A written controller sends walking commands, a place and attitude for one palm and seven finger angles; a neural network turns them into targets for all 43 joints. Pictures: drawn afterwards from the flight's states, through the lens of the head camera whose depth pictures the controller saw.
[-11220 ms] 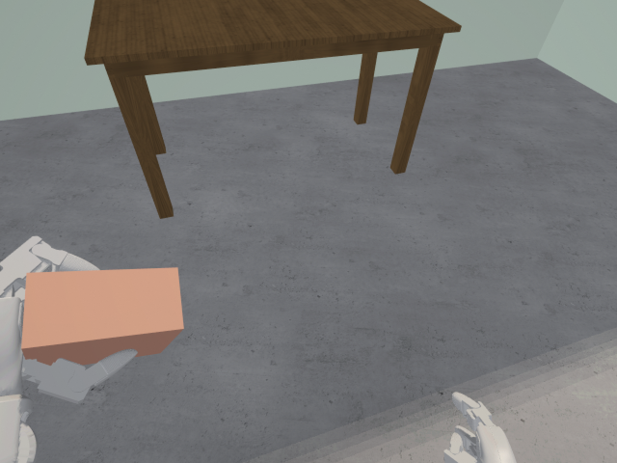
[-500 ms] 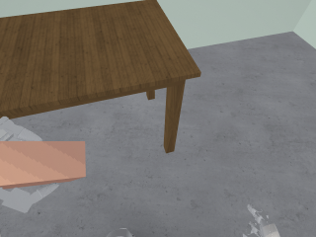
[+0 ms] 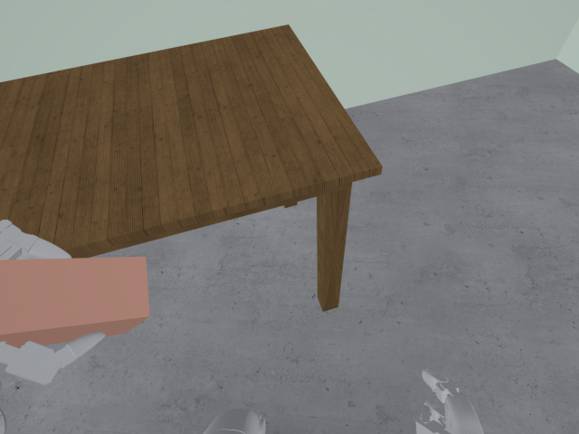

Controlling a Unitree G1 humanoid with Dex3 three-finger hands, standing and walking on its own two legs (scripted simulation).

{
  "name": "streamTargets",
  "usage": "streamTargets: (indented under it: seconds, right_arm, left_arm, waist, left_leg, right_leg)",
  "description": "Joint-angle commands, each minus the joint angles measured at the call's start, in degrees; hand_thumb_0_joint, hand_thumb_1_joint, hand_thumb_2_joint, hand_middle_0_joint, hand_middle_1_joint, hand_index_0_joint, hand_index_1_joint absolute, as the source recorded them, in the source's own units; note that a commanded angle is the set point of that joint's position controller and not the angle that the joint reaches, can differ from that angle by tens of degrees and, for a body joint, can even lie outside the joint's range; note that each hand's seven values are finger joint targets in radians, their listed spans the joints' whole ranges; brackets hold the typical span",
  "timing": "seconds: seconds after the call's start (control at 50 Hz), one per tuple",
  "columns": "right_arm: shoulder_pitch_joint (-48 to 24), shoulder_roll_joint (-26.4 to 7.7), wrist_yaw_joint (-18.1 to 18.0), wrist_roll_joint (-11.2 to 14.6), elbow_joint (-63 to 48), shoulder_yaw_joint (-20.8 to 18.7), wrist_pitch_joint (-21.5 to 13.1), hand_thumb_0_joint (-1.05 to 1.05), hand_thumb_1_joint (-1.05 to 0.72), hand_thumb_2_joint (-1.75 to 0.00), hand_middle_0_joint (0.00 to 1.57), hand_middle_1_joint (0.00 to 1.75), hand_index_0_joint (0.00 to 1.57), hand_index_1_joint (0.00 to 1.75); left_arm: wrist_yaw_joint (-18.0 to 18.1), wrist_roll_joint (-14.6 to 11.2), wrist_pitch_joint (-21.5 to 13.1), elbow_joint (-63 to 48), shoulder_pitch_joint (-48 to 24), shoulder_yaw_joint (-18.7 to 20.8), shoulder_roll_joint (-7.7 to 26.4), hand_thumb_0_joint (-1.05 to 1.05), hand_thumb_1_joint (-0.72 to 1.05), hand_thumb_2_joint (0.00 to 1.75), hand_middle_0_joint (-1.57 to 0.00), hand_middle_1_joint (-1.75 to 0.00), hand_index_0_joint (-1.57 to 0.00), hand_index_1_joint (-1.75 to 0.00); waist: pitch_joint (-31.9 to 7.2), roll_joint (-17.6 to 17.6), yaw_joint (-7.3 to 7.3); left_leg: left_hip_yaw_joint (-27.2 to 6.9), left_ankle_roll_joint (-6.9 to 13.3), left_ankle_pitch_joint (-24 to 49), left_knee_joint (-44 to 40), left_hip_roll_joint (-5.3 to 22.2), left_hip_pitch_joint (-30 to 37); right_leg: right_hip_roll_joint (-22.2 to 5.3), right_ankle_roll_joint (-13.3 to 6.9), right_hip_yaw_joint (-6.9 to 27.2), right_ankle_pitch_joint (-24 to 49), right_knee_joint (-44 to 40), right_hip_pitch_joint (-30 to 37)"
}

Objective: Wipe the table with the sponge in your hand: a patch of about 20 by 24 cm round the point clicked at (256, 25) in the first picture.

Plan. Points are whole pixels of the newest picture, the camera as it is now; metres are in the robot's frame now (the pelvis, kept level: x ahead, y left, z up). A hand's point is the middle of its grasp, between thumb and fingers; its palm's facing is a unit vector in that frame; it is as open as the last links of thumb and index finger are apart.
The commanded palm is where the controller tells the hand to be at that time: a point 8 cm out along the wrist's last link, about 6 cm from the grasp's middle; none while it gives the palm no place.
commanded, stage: come to a stop and stand still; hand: left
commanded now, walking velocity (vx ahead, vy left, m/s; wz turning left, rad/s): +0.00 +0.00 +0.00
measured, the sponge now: (94, 301) +0.23 +0.21 +0.14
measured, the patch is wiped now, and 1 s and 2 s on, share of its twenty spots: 0.00 0.00 0.00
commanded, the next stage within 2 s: look again from close up in 1.64 s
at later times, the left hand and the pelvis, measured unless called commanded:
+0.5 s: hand (27, 284) +0.23 +0.27 +0.18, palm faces +0.34 -0.85 -0.41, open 10.5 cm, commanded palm +0.18 +0.31 +0.18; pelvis +0.00 +0.04 +0.00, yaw -2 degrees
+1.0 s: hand (20, 367) +0.15 +0.24 +0.17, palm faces +0.35 -0.81 -0.47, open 10.5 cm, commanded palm +0.10 +0.28 +0.18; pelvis -0.06 +0.00 +0.01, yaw +0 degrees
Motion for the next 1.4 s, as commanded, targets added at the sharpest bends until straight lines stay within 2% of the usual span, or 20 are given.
streamTargets:
  seconds: [0.0,0.1,0.16,0.18,0.22,0.24,0.32,0.54,0.58,0.62,0.7,0.82,0.92,1.0,1.04,1.08,1.18,1.3,1.34,1.38]
  right_arm:
    - [-3.6,-4.87,-0.56,-0.4,-9.68,-2.11,-2.52,0.0,-0.9,-0.9,0.2,0.3,0.2,0.3]
    - [-4.26,-4.46,-1.71,-0.35,-13.59,-2.27,-3.41,0.0,-0.9,-0.9,0.2,0.3,0.2,0.3]
    - [-2.24,-5.32,-2.78,-0.08,-14.14,-3.2,-2.61,0.0,-0.9,-0.9,0.2,0.3,0.2,0.3]
    - [-2.0,-5.46,-3.2,-0.1,-14.72,-3.39,-2.29,0.0,-0.9,-0.9,0.2,0.3,0.2,0.3]
    - [0.1,-7.67,-2.42,-0.02,-14.66,-4.55,-2.57,0.0,-0.9,-0.9,0.2,0.3,0.2,0.3]
    - [0.44,-7.82,-1.51,0.16,-14.18,-4.74,-3.02,0.0,-0.9,-0.9,0.2,0.3,0.2,0.3]
    - [0.03,-7.06,0.14,-0.71,-13.09,-3.8,-4.34,0.0,-0.9,-0.9,0.2,0.3,0.2,0.3]
    - [-1.43,-6.38,0.2,0.05,-13.99,-2.3,-5.09,0.0,-0.9,-0.9,0.2,0.3,0.2,0.3]
    - [-1.42,-4.71,-0.11,0.36,-14.1,-1.95,-3.94,0.0,-0.9,-0.9,0.2,0.3,0.2,0.3]
    - [-4.05,-4.56,-0.76,0.55,-13.69,-1.35,-3.9,0.0,-0.9,-0.9,0.2,0.3,0.2,0.3]
    - [-3.75,-4.91,-1.21,0.21,-10.61,-0.52,-3.51,0.0,-0.9,-0.9,0.2,0.3,0.2,0.3]
    - [-2.6,-7.07,-2.11,-0.25,-10.32,-2.41,-3.8,0.0,-0.9,-0.9,0.2,0.3,0.2,0.3]
    - [-2.31,-6.66,-1.98,-0.36,-12.4,-2.91,-3.73,0.0,-0.9,-0.9,0.2,0.3,0.2,0.3]
    - [-0.34,-6.68,-2.59,-0.53,-12.5,-3.09,-3.44,0.0,-0.9,-0.9,0.2,0.3,0.2,0.3]
    - [-0.23,-7.78,-3.23,-0.56,-12.89,-3.45,-3.31,0.0,-0.9,-0.9,0.2,0.3,0.2,0.3]
    - [-0.59,-8.43,-3.0,-0.18,-13.05,-3.11,-3.61,0.0,-0.9,-0.9,0.2,0.3,0.2,0.3]
    - [-2.32,-7.17,-2.13,-0.21,-11.29,-2.38,-5.57,0.0,-0.9,-0.9,0.2,0.3,0.2,0.3]
    - [-1.77,-6.91,-1.3,-0.09,-11.0,-1.69,-6.66,0.0,-0.9,-0.9,0.2,0.3,0.2,0.3]
    - [-1.31,-5.49,-1.17,-0.14,-11.17,-1.49,-6.01,0.0,-0.9,-0.9,0.2,0.3,0.2,0.3]
    - [-1.88,-5.17,-0.73,0.13,-11.13,-2.1,-5.42,0.0,-0.9,-0.9,0.2,0.3,0.2,0.3]
  left_arm:
    - [1.54,-0.12,-3.9,-10.6,-2.45,5.5,9.37,0.0,0.1,1.3,-1.2,-1.6,-1.2,-1.6]
    - [3.29,-0.12,-1.78,-20.08,-1.22,6.34,11.19,0.0,0.1,1.3,-1.2,-1.6,-1.2,-1.6]
    - [4.02,-0.46,-0.72,-24.03,-1.55,7.94,12.26,0.0,0.1,1.3,-1.2,-1.6,-1.2,-1.6]
    - [3.98,-0.6,-0.78,-24.39,-1.18,7.82,11.62,0.0,0.1,1.3,-1.2,-1.6,-1.2,-1.6]
    - [3.72,-0.41,-1.73,-24.12,-1.36,8.02,12.13,0.0,0.1,1.3,-1.2,-1.6,-1.2,-1.6]
    - [3.2,-0.22,-2.2,-20.62,-3.11,6.97,11.18,0.0,0.1,1.3,-1.2,-1.6,-1.2,-1.6]
    - [2.38,-0.48,-1.45,-23.19,-3.36,6.86,10.53,0.0,0.1,1.3,-1.2,-1.6,-1.2,-1.6]
    - [1.82,-1.65,2.08,-19.63,-2.79,6.52,9.63,0.0,0.1,1.3,-1.2,-1.6,-1.2,-1.6]
    - [1.91,-1.45,2.18,-18.08,-4.22,6.65,10.52,0.0,0.1,1.3,-1.2,-1.6,-1.2,-1.6]
    - [1.88,-2.17,3.68,-15.56,-5.55,6.96,11.88,0.0,0.1,1.3,-1.2,-1.6,-1.2,-1.6]
    - [2.06,-1.46,1.96,-13.45,-4.17,4.46,9.47,0.0,0.1,1.3,-1.2,-1.6,-1.2,-1.6]
    - [2.54,-0.41,-0.56,-11.52,-3.57,4.61,10.48,0.0,0.1,1.3,-1.2,-1.6,-1.2,-1.6]
    - [3.15,-0.62,-0.74,-16.35,-0.61,6.56,11.21,0.0,0.1,1.3,-1.2,-1.6,-1.2,-1.6]
    - [3.61,-0.81,-0.02,-16.56,-2.36,5.2,9.45,0.0,0.1,1.3,-1.2,-1.6,-1.2,-1.6]
    - [3.56,-0.97,-0.48,-17.47,-5.04,3.93,8.76,0.0,0.1,1.3,-1.2,-1.6,-1.2,-1.6]
    - [3.5,-0.42,-1.21,-17.36,-7.75,2.67,8.37,0.0,0.1,1.3,-1.2,-1.6,-1.2,-1.6]
    - [2.13,0.71,-0.31,-16.33,-12.71,0.07,7.44,0.0,0.1,1.3,-1.2,-1.6,-1.2,-1.6]
    - [2.36,0.68,0.76,-16.82,-12.35,0.83,8.11,0.0,0.1,1.3,-1.2,-1.6,-1.2,-1.6]
    - [2.73,0.6,0.77,-15.54,-11.57,3.11,10.32,0.0,0.1,1.3,-1.2,-1.6,-1.2,-1.6]
    - [2.12,-0.67,2.03,-13.96,-8.99,4.42,10.47,0.0,0.1,1.3,-1.2,-1.6,-1.2,-1.6]
  waist:
    - [-9.5,-8.96,-0.52]
    - [-12.43,-11.3,1.77]
    - [-14.92,-7.11,-0.34]
    - [-15.67,-2.1,-0.1]
    - [-16.43,12.85,0.45]
    - [-12.05,9.74,-0.09]
    - [-13.51,16.86,-0.46]
    - [-10.6,11.06,-0.24]
    - [-9.45,1.32,-1.0]
    - [-5.55,-14.44,1.01]
    - [-6.54,-5.24,-0.42]
    - [-9.01,-6.23,0.52]
    - [-11.26,-9.26,1.88]
    - [-12.0,-7.14,0.22]
    - [-10.05,0.42,-0.31]
    - [-5.97,11.33,-0.39]
    - [-0.62,15.34,-0.27]
    - [-5.82,9.0,-0.01]
    - [-8.34,-1.76,-1.07]
    - [-8.3,-12.55,0.22]
  left_leg:
    - [1.27,0.14,4.1,-12.3,2.62,-4.47]
    - [6.06,0.71,6.07,-29.44,-0.4,5.15]
    - [5.17,0.52,18.98,-41.51,-0.3,17.44]
    - [3.11,1.37,30.34,-42.85,3.27,23.79]
    - [-14.74,9.97,61.71,-44.07,20.53,31.03]
    - [-13.36,10.75,53.97,-46.13,20.81,26.12]
    - [-7.22,8.99,51.12,-44.53,17.82,26.59]
    - [-2.24,5.16,1.34,-48.81,13.5,10.65]
    - [2.41,1.82,-4.06,-37.84,7.28,9.62]
    - [0.48,0.19,-5.24,-19.33,0.72,3.78]
    - [-2.68,-0.65,1.34,-7.32,2.21,-4.06]
    - [-0.65,0.37,0.99,-16.3,1.53,-1.62]
    - [1.5,1.52,-1.37,-29.55,0.86,5.73]
    - [3.35,2.42,3.22,-42.16,-0.47,17.13]
    - [-2.99,5.13,1.61,-48.32,5.67,21.58]
    - [-19.94,11.39,7.65,-53.95,19.71,22.75]
    - [-9.2,10.17,1.51,-54.07,15.37,12.49]
    - [-2.89,5.31,14.25,-42.04,10.91,13.39]
    - [0.89,2.15,7.61,-32.95,5.7,9.56]
    - [0.42,0.57,-4.92,-21.62,0.22,8.93]
  right_leg:
    - [-13.81,-2.42,8.47,44.86,-8.42,13.98]
    - [-12.64,-2.3,7.11,48.8,-4.63,16.45]
    - [-9.62,0.59,5.33,39.4,1.17,13.13]
    - [-5.93,2.66,4.13,31.72,5.41,9.15]
    - [1.65,4.95,5.36,-17.34,20.55,-5.83]
    - [2.7,4.13,7.68,-21.0,25.86,-7.06]
    - [2.15,5.16,7.0,-10.25,22.02,-8.12]
    - [4.16,5.0,1.45,-3.29,-4.97,9.41]
    - [-3.25,1.61,9.84,-1.6,-13.75,7.09]
    - [-15.48,-3.73,28.58,-7.33,-21.56,-1.35]
    - [-14.87,-3.42,19.91,14.09,-16.58,6.93]
    - [-15.05,-2.16,16.29,26.14,-14.47,13.61]
    - [-14.8,-4.46,17.38,17.36,-15.08,13.45]
    - [-10.08,-1.53,15.08,0.45,-13.16,7.02]
    - [-4.61,1.36,12.35,-5.6,-6.43,0.18]
    - [2.74,4.15,5.23,-10.94,10.83,-11.59]
    - [1.41,4.88,5.14,-5.73,15.62,-9.01]
    - [3.33,5.14,2.67,4.73,-8.03,6.82]
    - [-5.71,1.22,14.19,18.24,-9.49,9.47]
    - [-13.46,-3.63,24.96,13.81,-15.38,5.23]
